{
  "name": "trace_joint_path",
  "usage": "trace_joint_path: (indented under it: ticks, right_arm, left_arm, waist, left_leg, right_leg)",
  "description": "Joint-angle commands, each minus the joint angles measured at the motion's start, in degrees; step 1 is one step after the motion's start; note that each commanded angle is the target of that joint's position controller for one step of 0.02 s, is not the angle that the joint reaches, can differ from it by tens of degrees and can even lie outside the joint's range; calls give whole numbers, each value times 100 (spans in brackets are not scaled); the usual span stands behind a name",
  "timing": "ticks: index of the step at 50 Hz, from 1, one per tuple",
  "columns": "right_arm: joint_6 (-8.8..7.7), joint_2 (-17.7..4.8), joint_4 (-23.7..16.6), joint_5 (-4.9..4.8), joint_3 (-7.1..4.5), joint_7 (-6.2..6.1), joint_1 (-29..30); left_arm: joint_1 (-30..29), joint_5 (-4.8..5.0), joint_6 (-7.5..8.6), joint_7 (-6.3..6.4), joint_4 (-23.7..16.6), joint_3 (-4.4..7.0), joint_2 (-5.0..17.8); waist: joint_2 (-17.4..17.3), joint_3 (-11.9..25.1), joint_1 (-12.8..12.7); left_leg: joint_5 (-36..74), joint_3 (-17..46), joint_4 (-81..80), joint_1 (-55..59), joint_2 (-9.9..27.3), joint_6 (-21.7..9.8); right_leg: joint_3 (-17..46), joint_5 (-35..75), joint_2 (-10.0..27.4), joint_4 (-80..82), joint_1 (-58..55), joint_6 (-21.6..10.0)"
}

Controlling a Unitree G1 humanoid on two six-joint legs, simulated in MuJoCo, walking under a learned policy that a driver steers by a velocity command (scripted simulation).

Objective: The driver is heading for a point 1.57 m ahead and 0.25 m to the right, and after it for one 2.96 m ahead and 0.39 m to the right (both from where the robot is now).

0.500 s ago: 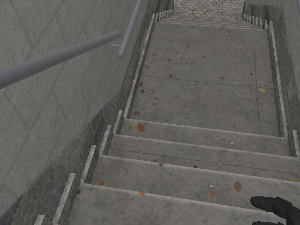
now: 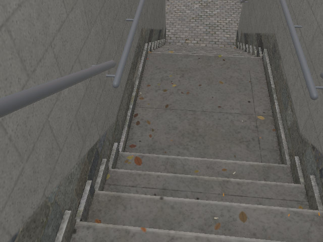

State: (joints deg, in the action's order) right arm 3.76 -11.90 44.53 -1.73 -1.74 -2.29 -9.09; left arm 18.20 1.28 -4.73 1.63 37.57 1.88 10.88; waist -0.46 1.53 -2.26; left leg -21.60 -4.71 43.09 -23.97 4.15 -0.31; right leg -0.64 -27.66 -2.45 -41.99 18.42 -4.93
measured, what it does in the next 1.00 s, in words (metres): goes down, turning right: left foot 0.17 m lower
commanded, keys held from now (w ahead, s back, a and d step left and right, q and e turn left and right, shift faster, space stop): w+e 0.58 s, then w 0.42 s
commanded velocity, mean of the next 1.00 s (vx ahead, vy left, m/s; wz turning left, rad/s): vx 0.42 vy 0.00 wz -0.42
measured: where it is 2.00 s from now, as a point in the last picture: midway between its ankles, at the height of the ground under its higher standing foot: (221, 204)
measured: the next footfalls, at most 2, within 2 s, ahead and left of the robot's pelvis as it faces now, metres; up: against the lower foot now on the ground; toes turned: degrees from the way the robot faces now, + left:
left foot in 0.56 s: +0.29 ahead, +0.12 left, -0.17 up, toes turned -24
right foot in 1.10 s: +0.56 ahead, -0.25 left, -0.34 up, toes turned -24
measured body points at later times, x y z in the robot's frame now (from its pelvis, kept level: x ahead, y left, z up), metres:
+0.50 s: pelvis +0.15 +0.01 -0.05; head +0.15 -0.03 +0.39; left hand +0.23 +0.28 -0.15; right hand +0.28 -0.27 -0.15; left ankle +0.28 +0.13 -0.78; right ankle -0.03 -0.09 -0.71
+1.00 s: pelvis +0.39 -0.05 -0.22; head +0.41 -0.05 +0.23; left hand +0.70 +0.04 -0.29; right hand +0.19 -0.18 -0.35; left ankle +0.25 +0.13 -0.88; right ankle +0.53 -0.27 -0.91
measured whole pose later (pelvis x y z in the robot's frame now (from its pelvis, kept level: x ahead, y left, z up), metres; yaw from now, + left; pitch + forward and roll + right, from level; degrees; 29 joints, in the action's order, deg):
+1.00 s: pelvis +0.39 -0.05 -0.22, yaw -23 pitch +2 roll +2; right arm -2.6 -7.2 57.3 -1.1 0.4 -3.4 -35.5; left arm 1.8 1.0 2.4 -3.9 38.7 2.5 12.4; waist 3.2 1.5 6.4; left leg -44.7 0.3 47.6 -4.6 -4.2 -2.2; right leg 6.0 27.1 3.4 -32.8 38.8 -2.8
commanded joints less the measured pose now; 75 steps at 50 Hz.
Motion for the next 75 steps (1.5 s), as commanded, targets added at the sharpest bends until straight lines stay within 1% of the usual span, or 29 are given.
trace_joint_path:
  ticks: [1,3,6,9,15,18,21,24,28,30,32,33,36,39,41,43,46,50,53,55,56,57,58,59,61,63,66,70,75]
  right_arm:
    - [-287,-494,-793,-77,-216,50,1049]
    - [-656,-940,-863,-206,-365,17,1394]
    - [-588,-850,-213,234,-429,56,326]
    - [-484,-467,-234,296,-300,166,142]
    - [-731,-932,-657,343,-385,270,1134]
    - [-744,-500,-816,481,-244,399,1164]
    - [-698,-329,-1151,212,-197,502,1097]
    - [-746,-544,-1141,223,-295,458,668]
    - [-846,-664,46,326,-478,425,-2250]
    - [-731,-917,315,153,-389,541,-3257]
    - [-627,-1410,475,13,-532,500,-2957]
    - [-699,-682,345,187,-264,464,-2168]
    - [-872,118,546,194,93,347,-1353]
    - [-898,-326,730,227,0,83,-1484]
    - [-833,-787,818,249,-88,50,-1572]
    - [-871,-193,1157,-42,57,-43,-2619]
    - [-823,-30,1256,74,136,-151,-3155]
    - [-562,-146,1093,21,91,-143,-2848]
    - [-496,-438,1062,59,-77,-91,-2511]
    - [-627,-453,1252,54,-111,155,-2340]
    - [-710,170,1364,-10,-40,205,-3019]
    - [-843,-94,1230,-205,32,264,-3744]
    - [-855,-417,831,-233,-51,231,-3186]
    - [-770,-580,670,-216,-108,109,-2522]
    - [-493,-377,385,-107,-106,-108,-1862]
    - [-406,-257,344,41,-180,-113,-1964]
    - [-481,-127,199,123,-217,-15,-1957]
    - [-527,-260,-326,199,-260,239,-735]
    - [-427,-201,-664,235,-170,424,2]
  left_arm:
    - [1695,21,270,-52,12,586,1600]
    - [999,-173,654,42,-99,507,1479]
    - [466,-92,609,66,-243,289,864]
    - [656,20,459,74,-212,203,643]
    - [1789,100,680,292,272,342,1141]
    - [1179,170,641,327,229,262,936]
    - [926,89,501,228,221,251,957]
    - [957,138,339,388,321,217,903]
    - [1089,29,349,208,796,25,402]
    - [2136,319,701,-103,873,-91,-4]
    - [1077,436,816,95,356,91,698]
    - [126,454,661,270,349,194,1091]
    - [-116,100,696,275,163,122,653]
    - [-721,-222,832,4,-84,37,241]
    - [-114,-130,739,-138,143,30,116]
    - [-1090,-38,725,-226,-30,120,379]
    - [-2226,-188,824,-496,-311,-29,43]
    - [-2511,72,798,-689,-445,-54,-62]
    - [-1659,4,743,-503,-199,99,366]
    - [873,-103,759,-367,645,310,805]
    - [1928,-280,811,-438,1060,253,1003]
    - [2028,-232,760,-443,1154,257,1077]
    - [1652,-31,749,-466,1155,314,1147]
    - [1277,1,742,-463,1130,239,841]
    - [-46,-242,904,-411,945,185,770]
    - [-352,-291,1049,-321,1088,62,442]
    - [256,-394,1031,-71,1558,17,649]
    - [565,-30,1085,196,1777,-88,374]
    - [838,-108,945,281,1725,-58,598]
  waist:
    - [1226,-424,-516]
    - [953,-999,-150]
    - [601,-494,404]
    - [502,-305,456]
    - [796,-214,-124]
    - [559,-306,-111]
    - [907,-342,-215]
    - [1107,-291,-195]
    - [18,271,757]
    - [-2326,1129,728]
    - [-2059,718,549]
    - [-272,-156,536]
    - [-305,-1093,-148]
    - [-537,-498,-12]
    - [-675,-5,-289]
    - [-356,-456,346]
    - [-128,-682,771]
    - [-325,-966,1007]
    - [-298,-698,696]
    - [99,150,-516]
    - [1550,998,-491]
    - [1849,1970,-326]
    - [1597,2201,-297]
    - [465,1245,-192]
    - [-559,-88,414]
    - [18,-543,732]
    - [519,29,807]
    - [635,-301,512]
    - [306,-521,90]
  left_leg:
    - [-1918,241,1583,-3283,-527,24]
    - [-452,1781,2050,-3960,-169,-172]
    - [1203,1237,2402,-2798,-140,48]
    - [1895,863,2949,-2029,-228,187]
    - [3403,1620,774,-3157,-193,163]
    - [4706,1181,-597,-1219,-581,145]
    - [4309,1043,-1076,-82,-764,148]
    - [3848,1677,-2019,-10,-283,-17]
    - [4944,1469,-2525,3637,553,-327]
    - [6431,2044,284,5844,1474,-574]
    - [2042,3789,-1933,4103,2209,-1708]
    - [370,3569,-2459,2644,1908,-1743]
    - [1767,2464,-1881,571,987,-927]
    - [3973,1388,-2106,-172,292,-676]
    - [4592,1610,-1561,404,570,-808]
    - [2739,1824,-977,2018,464,-784]
    - [1939,1965,-504,2268,425,-775]
    - [1574,1591,-250,817,89,-832]
    - [2438,1641,1215,1641,9,-730]
    - [2730,1303,4106,230,-455,-476]
    - [-3163,1556,7126,-1963,-1301,-179]
    - [-3321,2220,7632,-2724,-1004,5]
    - [-2673,2120,7276,-3109,-803,42]
    - [-1870,1542,6479,-3314,-504,40]
    - [110,1397,5369,-2829,-148,-105]
    - [1373,1822,3754,-2006,14,-94]
    - [2130,1575,3121,-1605,-70,67]
    - [5012,1674,409,-1518,-315,-130]
    - [5399,1330,-341,-1124,-461,-48]
  right_leg:
    - [4245,-1917,1690,2623,-1886,-1382]
    - [5136,-2272,2118,3238,-1560,-1588]
    - [3296,-367,1246,2521,-706,-1002]
    - [2555,455,778,2293,150,-912]
    - [2905,1700,894,1071,-1512,-784]
    - [2294,949,279,633,304,-657]
    - [2585,322,34,261,1047,-790]
    - [3027,812,35,-740,85,-752]
    - [2129,-360,-650,-4709,1781,-184]
    - [1863,-2259,-809,-8364,5091,108]
    - [745,-837,-198,-8692,5475,333]
    - [1158,359,249,-7531,5223,143]
    - [1648,1791,484,-5468,4608,-62]
    - [538,3974,665,-1887,2539,269]
    - [542,4246,657,-2549,2348,240]
    - [979,4782,737,-942,3972,-31]
    - [828,5500,663,420,3799,21]
    - [345,5570,368,1436,1381,357]
    - [358,4587,437,2203,707,209]
    - [-43,6014,617,2185,-2417,-76]
    - [1024,8478,1707,321,-4918,-742]
    - [1924,8400,2373,-407,-5557,-1398]
    - [2896,5243,2742,581,-4993,-1778]
    - [2832,2954,2535,1410,-3689,-1706]
    - [3240,956,2565,2292,-835,-1467]
    - [1979,2313,1851,2052,824,-815]
    - [1405,3775,1632,1701,658,-918]
    - [318,2484,1034,1087,567,-302]
    - [261,1319,1241,-42,546,-318]
Velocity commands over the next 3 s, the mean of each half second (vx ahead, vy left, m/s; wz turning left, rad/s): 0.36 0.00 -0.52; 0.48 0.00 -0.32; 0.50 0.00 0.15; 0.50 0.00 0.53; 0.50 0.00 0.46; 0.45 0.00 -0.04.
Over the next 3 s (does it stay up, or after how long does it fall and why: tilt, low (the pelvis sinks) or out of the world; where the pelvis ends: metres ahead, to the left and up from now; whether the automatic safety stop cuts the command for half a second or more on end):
stays up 1.40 -0.16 -0.84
